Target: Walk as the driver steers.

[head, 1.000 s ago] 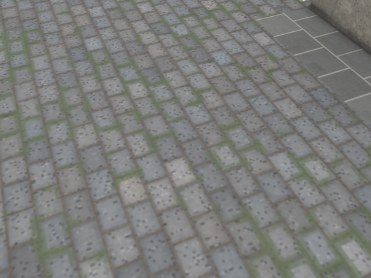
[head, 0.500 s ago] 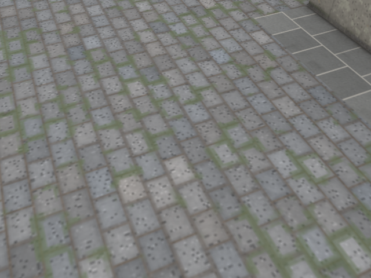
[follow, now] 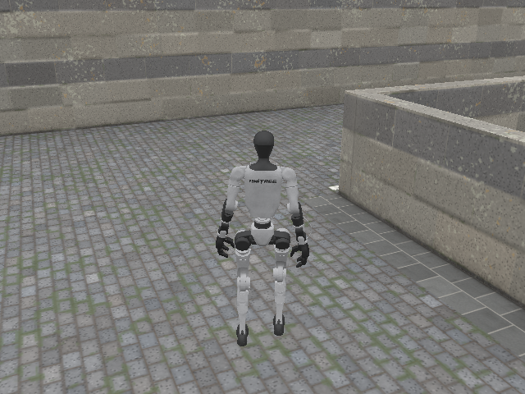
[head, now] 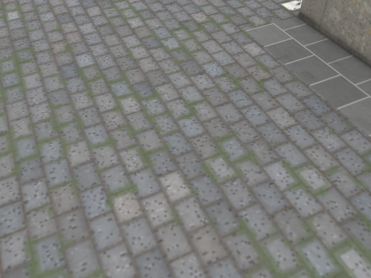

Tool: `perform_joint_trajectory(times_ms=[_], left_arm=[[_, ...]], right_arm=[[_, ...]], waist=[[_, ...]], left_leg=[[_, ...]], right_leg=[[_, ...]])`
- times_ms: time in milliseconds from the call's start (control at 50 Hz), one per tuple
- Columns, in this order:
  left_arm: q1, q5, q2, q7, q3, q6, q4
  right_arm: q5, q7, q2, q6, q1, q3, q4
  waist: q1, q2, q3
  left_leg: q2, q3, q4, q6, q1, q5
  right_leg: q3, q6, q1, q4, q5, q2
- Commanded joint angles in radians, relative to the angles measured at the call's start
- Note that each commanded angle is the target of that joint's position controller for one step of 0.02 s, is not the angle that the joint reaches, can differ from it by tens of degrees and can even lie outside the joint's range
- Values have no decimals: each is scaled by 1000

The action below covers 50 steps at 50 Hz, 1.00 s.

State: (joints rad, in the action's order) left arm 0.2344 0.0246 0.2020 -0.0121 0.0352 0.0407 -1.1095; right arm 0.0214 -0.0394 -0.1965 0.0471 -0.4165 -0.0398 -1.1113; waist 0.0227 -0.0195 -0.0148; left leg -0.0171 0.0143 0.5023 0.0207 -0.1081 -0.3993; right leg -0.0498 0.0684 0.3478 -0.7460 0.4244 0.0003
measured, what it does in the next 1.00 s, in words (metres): walks ahead, turning left: left foot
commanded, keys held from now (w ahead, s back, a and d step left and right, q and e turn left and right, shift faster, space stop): w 0.20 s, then w+q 0.80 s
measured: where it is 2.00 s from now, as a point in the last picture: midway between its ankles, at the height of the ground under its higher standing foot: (106, 181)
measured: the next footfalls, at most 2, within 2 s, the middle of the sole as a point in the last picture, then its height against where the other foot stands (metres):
left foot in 0.56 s outside the picture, level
right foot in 1.06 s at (190, 225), level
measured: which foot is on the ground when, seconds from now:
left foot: down 0.00-0.08, up 0.10-0.54, down 0.56-1.00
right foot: down 0.00-0.58, up 0.60-1.00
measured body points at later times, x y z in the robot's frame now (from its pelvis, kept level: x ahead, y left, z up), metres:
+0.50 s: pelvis +0.21 -0.01 -0.01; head +0.24 -0.01 +0.44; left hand +0.10 +0.23 -0.15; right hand +0.44 -0.20 -0.12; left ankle +0.39 +0.13 -0.70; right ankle +0.03 -0.11 -0.73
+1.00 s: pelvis +0.50 +0.05 +0.01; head +0.53 +0.08 +0.45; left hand +0.63 +0.36 -0.08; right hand +0.64 -0.20 -0.11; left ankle +0.39 +0.11 -0.73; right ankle +0.72 -0.02 -0.71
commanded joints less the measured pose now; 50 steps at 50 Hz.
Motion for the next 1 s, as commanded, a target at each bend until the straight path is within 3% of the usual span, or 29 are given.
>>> perform_joint_trajectory(times_ms=[20, 60, 80, 100, 120, 140, 160, 180, 200, 220, 280, 340, 440, 460, 500, 540, 560, 580, 600, 620, 640, 660, 680, 700, 740, 800, 860, 920, 1000], left_arm=[[-75, 16, 62, 18, 13, 54, 76], [118, 7, 89, 18, 39, 51, -4], [265, 3, 149, 15, 61, 50, -33], [399, 3, 260, 20, 82, 55, -42], [347, -14, 179, 23, 49, 71, -35], [251, -14, 136, 23, 33, 81, -4], [180, -16, 110, 29, 20, 85, 22], [142, -19, 102, 36, 12, 83, 37], [139, -23, 79, 37, 3, 78, 39], [158, -27, 73, 32, -1, 71, 35], [219, -37, 108, 10, 1, 63, 21], [199, -44, 131, -7, 4, 62, 39], [250, -26, 149, -14, 13, 60, 38], [249, -25, 153, -14, 15, 56, 40], [222, -25, 182, -19, 23, 45, 57], [187, -33, 214, -29, 32, 25, 84], [164, -32, 220, -29, 31, 22, 105], [176, -50, 181, -23, 16, 38, 139], [261, -30, 46, 4, -23, 81, 177], [124, 4, 144, 17, 2, 127, 209], [45, 28, 179, 19, 12, 142, 249], [24, 16, 178, 8, 17, 144, 250], [31, -3, 189, -2, 31, 132, 246], [55, -12, 184, -3, 36, 113, 252], [55, -29, 157, -8, 38, 87, 274], [-79, -46, 147, -18, 36, 73, 334], [-208, -38, 121, -14, 26, 78, 375], [-287, -22, 130, -1, 25, 86, 410], [-290, -14, 183, 22, 40, 109, 435]], right_arm=[[12, 10, -150, 21, 26, -29, 51], [9, 17, -158, 19, 57, -28, 71], [4, 21, -125, 27, 103, -17, 94], [3, 17, -46, 46, 91, 1, 132], [16, 21, -70, 63, 120, -6, 143], [33, 31, -82, 73, 139, -9, 153], [30, 36, -90, 78, 145, -12, 150], [19, 35, -103, 80, 158, -22, 150], [11, 37, -122, 75, 165, -34, 151], [13, 42, -112, 65, 153, -37, 144], [11, 51, -62, 37, 216, -29, 167], [9, 56, -42, 35, 360, -13, 234], [9, 87, -46, 37, 508, 1, 308], [9, 95, -51, 39, 520, 1, 320], [7, 107, -82, 42, 495, -14, 335], [11, 113, -154, 38, 314, -52, 303], [13, 106, -213, 32, 158, -85, 265], [7, 82, -300, 17, 20, -110, 244], [-5, 81, -331, 20, 42, -107, 271], [-13, 78, -251, 26, 40, -87, 258], [-11, 75, -204, 36, 95, -75, 267], [-8, 82, -177, 47, 185, -63, 290], [-13, 84, -150, 52, 248, -54, 310], [-20, 81, -142, 52, 275, -49, 323], [-10, 70, -160, 51, 262, -51, 323], [-10, 43, -210, 50, 195, -64, 322], [0, 32, -216, 39, 131, -68, 319], [5, 30, -217, 30, 82, -68, 310], [3, 20, -214, 14, 64, -68, 319]], waist=[[-40, -107, 207], [-112, -74, 116], [-175, 77, 63], [-193, 356, -25], [-148, 237, -2], [-106, 154, 71], [-77, 94, 88], [-58, 64, 109], [-46, 72, 108], [-40, 94, 99], [-46, 78, 112], [-62, 73, 144], [-87, 63, 171], [-79, 67, 168], [-37, 104, 112], [68, 160, -15], [150, 144, -97], [166, -28, -209], [56, -232, -357], [109, -120, -314], [85, -83, -178], [27, 51, -90], [-17, 74, -56], [-51, 53, -37], [-72, 23, -6], [-38, -6, 32], [18, -34, 35], [54, -61, 22], [32, -89, 0]], left_leg=[[-254, -291, -271, 163, -107, -158], [-146, -155, -117, 115, -258, 62], [-56, -37, 185, 61, -368, 215], [73, 45, 544, 2, -593, -15], [37, -96, 753, 22, -681, -125], [-17, -123, 828, 54, -749, -47], [-63, -108, 811, 73, -740, 53], [-92, -94, 750, 78, -728, 130], [-110, -77, 694, 76, -681, 176], [-112, -62, 661, 69, -651, 201], [-111, -40, 576, 35, -685, 268], [-85, -33, 355, 26, -663, 386], [-50, 30, 153, 62, -600, 457], [-40, 41, 131, 77, -589, 436], [14, 92, 126, 114, -498, 355], [87, 130, 131, 155, -269, 278], [103, 93, 69, 190, -22, 311], [-98, -234, 61, 256, 281, 266], [-347, -860, -142, 467, 544, 71], [-303, -833, -227, 395, 509, 52], [-269, -661, -232, 345, 376, 118], [-223, -538, -252, 314, 190, 237], [-185, -448, -265, 295, 54, 319], [-157, -403, -285, 290, -43, 355], [-132, -342, -312, 295, -154, 400], [-90, -279, -328, 281, -224, 419], [-47, -251, -296, 227, -212, 351], [-65, -299, -253, 204, -160, 304], [-117, -423, -119, 186, -20, 310]], right_leg=[[-8, 28, 93, 137, 2, -37], [-56, 8, -266, 229, -161, 42], [164, 55, -416, 336, -108, -94], [642, 204, -583, 528, -27, -338], [781, 237, -538, 570, 18, -405], [668, 210, -481, 556, -7, -393], [530, 173, -432, 564, -62, -341], [428, 146, -391, 577, -152, -303], [327, 115, -361, 584, -261, -254], [251, 98, -353, 587, -345, -229], [140, 97, -338, 609, -488, -220], [47, 85, -278, 646, -495, -205], [-58, 71, -352, 649, -570, -241], [-77, 64, -391, 619, -652, -251], [-112, 44, -461, 496, -1012, -265], [-138, 20, -471, 212, -1298, -264], [-147, -9, -352, -21, -1228, -229], [-148, -45, -69, -376, -734, -154], [20, -86, 304, -729, 112, 72], [188, -42, 407, -781, 81, 14], [167, -18, 452, -730, -1, -32], [158, -18, 401, -637, -69, -79], [154, -27, 326, -554, -100, -111], [159, -37, 260, -516, -108, -132], [135, -70, 224, -410, -118, -144], [100, -118, 250, -189, -286, -119], [93, -120, 211, 76, -480, -64], [96, -117, 167, 195, -533, -26], [125, -82, 128, 282, -390, -8]])
Over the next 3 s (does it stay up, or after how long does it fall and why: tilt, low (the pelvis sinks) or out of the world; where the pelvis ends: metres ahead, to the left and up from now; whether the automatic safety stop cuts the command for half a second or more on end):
stays up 1.24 0.62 0.00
